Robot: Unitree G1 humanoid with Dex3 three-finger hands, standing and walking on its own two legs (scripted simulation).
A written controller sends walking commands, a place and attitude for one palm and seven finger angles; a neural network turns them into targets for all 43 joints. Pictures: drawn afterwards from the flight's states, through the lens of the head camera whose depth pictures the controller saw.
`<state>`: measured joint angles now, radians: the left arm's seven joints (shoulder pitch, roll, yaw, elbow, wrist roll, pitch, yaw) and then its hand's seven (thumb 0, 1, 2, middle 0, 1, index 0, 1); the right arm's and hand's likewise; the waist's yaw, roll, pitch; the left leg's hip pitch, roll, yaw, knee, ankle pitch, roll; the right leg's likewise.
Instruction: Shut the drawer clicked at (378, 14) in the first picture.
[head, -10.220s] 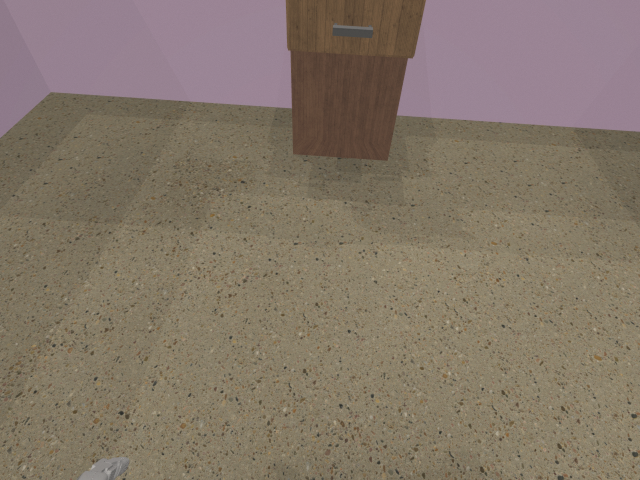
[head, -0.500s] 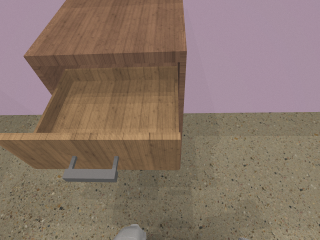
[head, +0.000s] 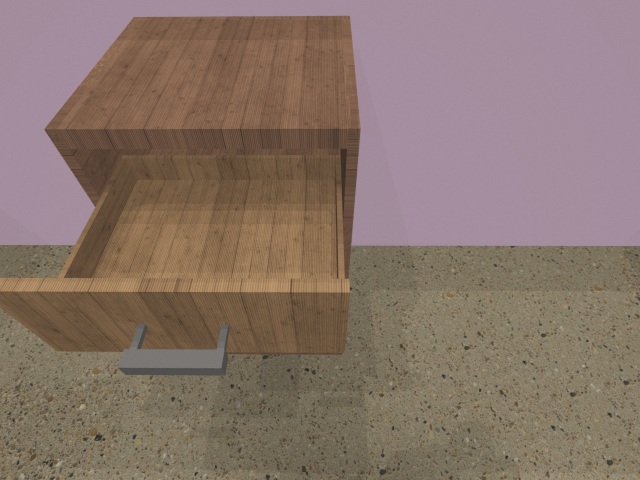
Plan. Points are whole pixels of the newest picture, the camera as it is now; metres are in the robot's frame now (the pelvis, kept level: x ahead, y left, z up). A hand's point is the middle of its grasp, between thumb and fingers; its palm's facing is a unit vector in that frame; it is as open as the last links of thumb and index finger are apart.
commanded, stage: look again from close up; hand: left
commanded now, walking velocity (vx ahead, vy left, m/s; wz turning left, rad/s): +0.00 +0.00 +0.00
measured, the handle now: (178, 346) +0.29 +0.21 -0.02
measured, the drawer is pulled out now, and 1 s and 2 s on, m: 0.28 0.27 0.27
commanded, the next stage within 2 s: raise the hand and make a fist in 0.52 s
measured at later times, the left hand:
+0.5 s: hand out of the picture +0.02 +0.20 -0.17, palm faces +0.03 -0.98 -0.21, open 7.4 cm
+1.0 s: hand out of the picture +0.11 +0.17 -0.04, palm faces +0.14 -0.99 +0.03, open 6.4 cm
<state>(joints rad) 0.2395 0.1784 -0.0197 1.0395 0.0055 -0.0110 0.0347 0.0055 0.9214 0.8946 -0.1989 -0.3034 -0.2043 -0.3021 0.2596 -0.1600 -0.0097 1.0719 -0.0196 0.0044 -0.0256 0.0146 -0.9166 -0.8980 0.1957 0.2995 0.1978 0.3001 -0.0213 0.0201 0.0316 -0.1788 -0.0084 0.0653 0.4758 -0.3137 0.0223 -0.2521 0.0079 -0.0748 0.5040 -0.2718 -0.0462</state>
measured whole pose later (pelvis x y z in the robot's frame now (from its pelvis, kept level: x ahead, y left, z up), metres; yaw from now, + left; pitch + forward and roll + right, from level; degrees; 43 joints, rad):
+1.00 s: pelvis -0.02 +0.00 -0.05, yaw +2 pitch +9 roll +0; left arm 0.69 0.14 0.02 -0.02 -0.17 -0.45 -0.13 0.02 0.91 0.90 -0.41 -0.53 -0.36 -0.52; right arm 0.18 -0.24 -0.06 0.56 0.00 -0.29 0.02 0.02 -0.90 -0.90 0.20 0.30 0.20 0.30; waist 0.02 -0.05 -0.12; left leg -0.60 -0.01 0.04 0.91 -0.47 0.03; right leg -0.64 -0.01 -0.10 0.89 -0.41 -0.05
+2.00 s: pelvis -0.02 +0.01 -0.04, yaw +3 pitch +6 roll -2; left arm 0.78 0.19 0.03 -0.44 -0.23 -0.27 -0.20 0.02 0.90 0.90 -1.36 -1.56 -1.36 -1.56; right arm 0.22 -0.19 0.03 0.49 0.06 -0.28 -0.02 0.02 -0.90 -0.90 0.20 0.30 0.20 0.30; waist 0.03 0.05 -0.13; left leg -0.52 -0.01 0.01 0.89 -0.49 0.04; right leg -0.54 -0.01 -0.12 0.85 -0.42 -0.04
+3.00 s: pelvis -0.02 -0.01 -0.04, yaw +3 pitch +8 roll -1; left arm 0.70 0.18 0.06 -0.32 -0.23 -0.33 -0.20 0.02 0.89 0.90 -1.40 -1.60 -1.40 -1.60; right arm 0.23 -0.23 0.01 0.52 0.05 -0.27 -0.03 0.02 -0.90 -0.90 0.20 0.30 0.20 0.30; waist 0.01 0.04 -0.11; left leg -0.57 0.00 -0.01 0.92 -0.49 0.01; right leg -0.60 0.00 -0.14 0.88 -0.43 -0.06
